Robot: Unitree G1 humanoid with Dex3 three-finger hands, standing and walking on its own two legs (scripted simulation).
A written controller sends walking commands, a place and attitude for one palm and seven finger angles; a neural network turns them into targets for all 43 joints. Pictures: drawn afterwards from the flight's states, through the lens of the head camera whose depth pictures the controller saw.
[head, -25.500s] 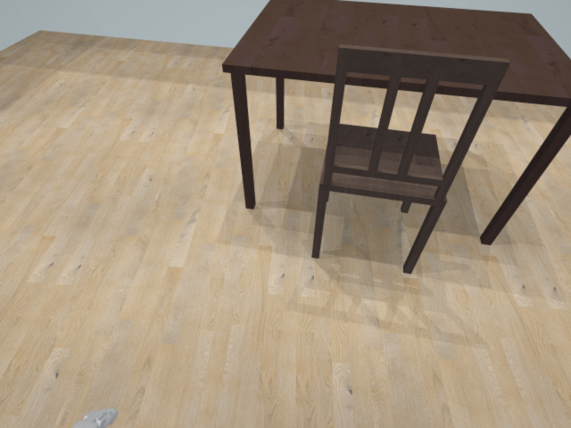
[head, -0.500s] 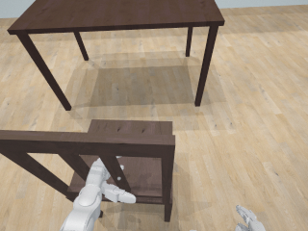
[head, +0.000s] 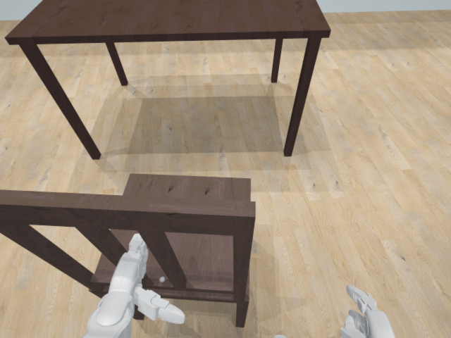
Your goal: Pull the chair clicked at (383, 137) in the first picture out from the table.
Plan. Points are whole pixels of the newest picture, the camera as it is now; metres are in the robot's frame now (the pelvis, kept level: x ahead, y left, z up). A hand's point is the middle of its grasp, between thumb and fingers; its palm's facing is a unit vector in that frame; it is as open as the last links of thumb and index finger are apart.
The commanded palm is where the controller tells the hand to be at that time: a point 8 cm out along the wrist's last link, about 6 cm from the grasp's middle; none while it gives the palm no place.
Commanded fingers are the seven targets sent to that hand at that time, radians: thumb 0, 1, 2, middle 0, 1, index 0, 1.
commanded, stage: draw the fingers out of the gap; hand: left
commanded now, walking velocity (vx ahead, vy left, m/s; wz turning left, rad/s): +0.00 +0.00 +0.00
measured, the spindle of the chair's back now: (120, 258) +0.28 +0.21 -0.05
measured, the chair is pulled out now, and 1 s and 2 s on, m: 0.61 0.61 0.61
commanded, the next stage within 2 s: draw the hand back to the body in 0.58 s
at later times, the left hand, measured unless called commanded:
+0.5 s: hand (154, 327) +0.16 +0.12 -0.03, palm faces -0.03 -0.99 -0.13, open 17.5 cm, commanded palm +0.14 +0.18 -0.01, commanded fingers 0.00 -0.55 0.20 0.00 0.00 0.00 0.00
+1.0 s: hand (123, 323) +0.16 +0.15 +0.04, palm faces +0.07 -1.00 -0.05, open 17.5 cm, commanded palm +0.11 +0.21 +0.05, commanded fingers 0.00 -0.55 0.20 0.00 0.00 0.00 0.00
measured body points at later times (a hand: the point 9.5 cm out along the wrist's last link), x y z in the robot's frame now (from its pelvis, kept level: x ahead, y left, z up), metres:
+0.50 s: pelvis +0.00 +0.01 -0.01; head +0.04 -0.01 +0.44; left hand +0.16 +0.18 -0.02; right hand +0.17 -0.23 -0.09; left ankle -0.06 +0.13 -0.70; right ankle +0.01 -0.12 -0.70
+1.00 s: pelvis -0.02 +0.01 -0.04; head +0.04 +0.01 +0.41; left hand +0.15 +0.20 +0.04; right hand +0.18 -0.22 -0.12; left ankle -0.06 +0.13 -0.70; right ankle +0.01 -0.12 -0.70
